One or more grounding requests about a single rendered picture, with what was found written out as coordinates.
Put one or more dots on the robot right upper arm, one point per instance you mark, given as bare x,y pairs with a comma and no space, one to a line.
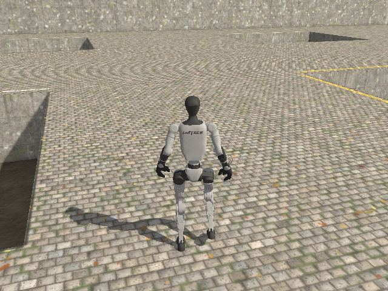
211,127

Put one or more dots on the robot left hand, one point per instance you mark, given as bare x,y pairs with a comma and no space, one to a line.
158,170

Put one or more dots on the robot right hand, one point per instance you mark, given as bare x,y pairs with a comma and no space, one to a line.
224,172

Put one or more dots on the left robot shin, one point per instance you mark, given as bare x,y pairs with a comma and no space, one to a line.
180,222

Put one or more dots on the robot left upper arm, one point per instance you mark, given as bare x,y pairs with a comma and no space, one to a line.
174,128

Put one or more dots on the right robot foot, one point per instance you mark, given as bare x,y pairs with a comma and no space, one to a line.
211,234

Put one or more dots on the robot left forearm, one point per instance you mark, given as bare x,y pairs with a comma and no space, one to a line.
162,159

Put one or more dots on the robot right forearm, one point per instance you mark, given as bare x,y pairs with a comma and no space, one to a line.
223,160

